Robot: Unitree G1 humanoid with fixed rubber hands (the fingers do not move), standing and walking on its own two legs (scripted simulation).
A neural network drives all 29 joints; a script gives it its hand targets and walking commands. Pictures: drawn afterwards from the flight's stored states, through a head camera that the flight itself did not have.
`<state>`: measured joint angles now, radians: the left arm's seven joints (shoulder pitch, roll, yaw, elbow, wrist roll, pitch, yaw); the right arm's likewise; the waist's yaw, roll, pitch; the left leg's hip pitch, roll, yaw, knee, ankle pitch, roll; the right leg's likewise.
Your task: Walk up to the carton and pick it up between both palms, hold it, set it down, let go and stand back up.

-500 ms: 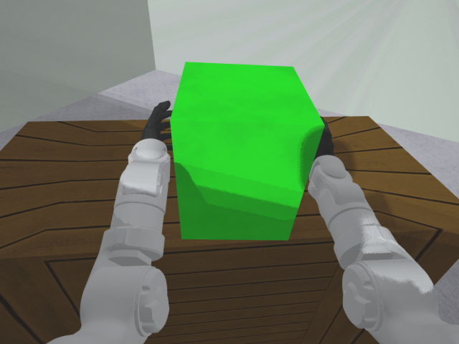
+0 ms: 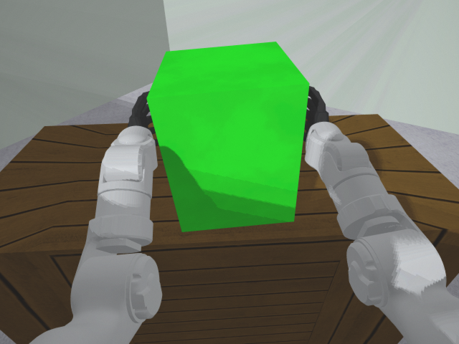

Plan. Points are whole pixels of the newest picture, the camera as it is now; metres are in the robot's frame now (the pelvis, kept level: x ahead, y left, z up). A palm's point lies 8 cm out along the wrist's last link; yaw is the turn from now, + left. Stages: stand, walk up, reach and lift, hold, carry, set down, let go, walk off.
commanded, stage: reach and lift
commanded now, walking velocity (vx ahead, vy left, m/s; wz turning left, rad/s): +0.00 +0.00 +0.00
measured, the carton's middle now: (229, 135) +0.43 -0.01 +0.22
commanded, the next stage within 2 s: hold in 1.04 s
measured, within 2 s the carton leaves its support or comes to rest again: neither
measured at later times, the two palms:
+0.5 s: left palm (133, 122) +0.40 +0.14 +0.27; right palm (317, 106) +0.39 -0.15 +0.29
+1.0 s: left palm (130, 110) +0.39 +0.14 +0.30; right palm (323, 89) +0.39 -0.15 +0.32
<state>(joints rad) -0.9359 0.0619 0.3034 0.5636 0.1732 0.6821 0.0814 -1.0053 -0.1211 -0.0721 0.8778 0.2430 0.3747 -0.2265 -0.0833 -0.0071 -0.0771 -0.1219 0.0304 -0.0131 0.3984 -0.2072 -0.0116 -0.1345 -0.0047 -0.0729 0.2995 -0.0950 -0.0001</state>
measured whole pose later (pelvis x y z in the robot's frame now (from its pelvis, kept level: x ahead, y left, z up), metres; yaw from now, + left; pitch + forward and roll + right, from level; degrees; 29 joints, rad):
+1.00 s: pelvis +0.01 +0.00 +0.00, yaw +0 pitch -3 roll -2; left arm -1.03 0.09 0.32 0.60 0.13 0.86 0.08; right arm -1.21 -0.22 0.05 0.98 0.40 0.62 -0.27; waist -0.07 0.03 -0.20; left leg -0.16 0.04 -0.05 0.45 -0.25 -0.02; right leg -0.15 0.02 -0.04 0.31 -0.11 0.00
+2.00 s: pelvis +0.01 -0.01 +0.00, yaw +2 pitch -1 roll -2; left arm -1.13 0.13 0.34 0.68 0.12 0.88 0.07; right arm -1.31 -0.23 0.07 1.04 0.42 0.68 -0.30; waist -0.05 0.03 -0.23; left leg -0.20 0.03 -0.11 0.45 -0.23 -0.04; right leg -0.18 0.04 -0.05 0.30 -0.11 -0.02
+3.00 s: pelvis +0.01 -0.01 +0.00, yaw +2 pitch -1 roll -2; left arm -1.10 0.12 0.35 0.63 0.16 0.90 0.06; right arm -1.26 -0.22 0.04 0.95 0.42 0.73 -0.32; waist -0.07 0.03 -0.24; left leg -0.19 0.02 -0.11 0.45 -0.23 -0.03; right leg -0.17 0.04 -0.01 0.30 -0.11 -0.01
